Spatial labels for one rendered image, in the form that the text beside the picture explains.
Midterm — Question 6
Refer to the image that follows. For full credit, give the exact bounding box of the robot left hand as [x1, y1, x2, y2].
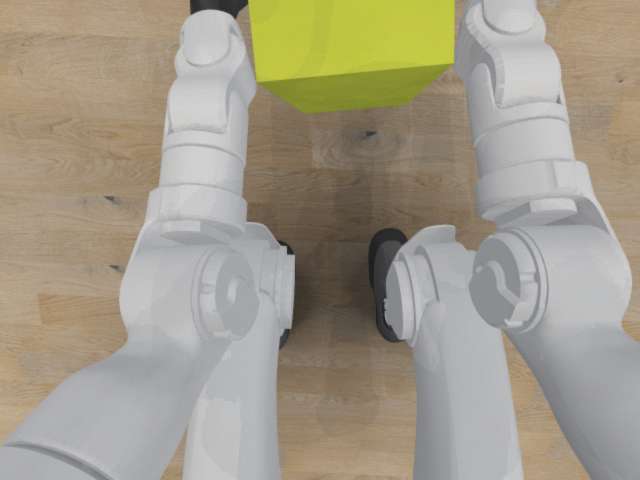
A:
[190, 0, 248, 20]

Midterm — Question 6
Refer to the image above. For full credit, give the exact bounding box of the carton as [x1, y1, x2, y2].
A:
[248, 0, 454, 114]

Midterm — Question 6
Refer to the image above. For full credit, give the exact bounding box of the right robot upper arm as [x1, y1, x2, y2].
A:
[468, 225, 640, 480]

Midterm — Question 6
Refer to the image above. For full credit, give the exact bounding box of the left robot foot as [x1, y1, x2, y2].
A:
[277, 240, 296, 350]

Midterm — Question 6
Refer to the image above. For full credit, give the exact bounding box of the left robot upper arm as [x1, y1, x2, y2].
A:
[0, 244, 260, 480]

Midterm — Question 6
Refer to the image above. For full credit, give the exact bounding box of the robot foot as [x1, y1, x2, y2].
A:
[368, 228, 408, 342]
[277, 240, 296, 350]

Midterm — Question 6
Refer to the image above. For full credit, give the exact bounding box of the right robot foot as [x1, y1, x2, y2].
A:
[368, 228, 408, 342]

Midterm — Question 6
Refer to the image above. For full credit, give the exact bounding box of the left robot forearm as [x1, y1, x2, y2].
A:
[119, 10, 257, 312]

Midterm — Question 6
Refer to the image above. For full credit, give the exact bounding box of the right robot forearm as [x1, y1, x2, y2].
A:
[452, 0, 632, 291]

